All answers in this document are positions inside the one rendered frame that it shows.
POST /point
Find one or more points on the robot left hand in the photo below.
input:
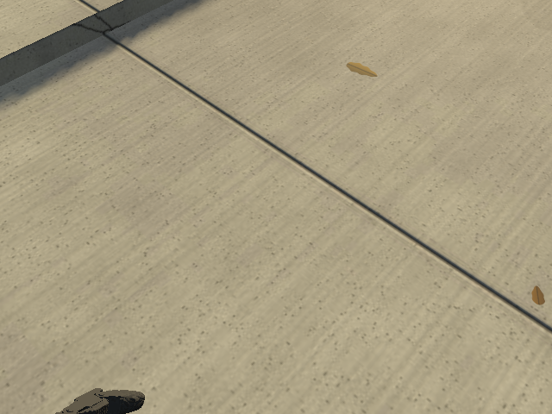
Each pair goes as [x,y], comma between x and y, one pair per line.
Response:
[110,402]

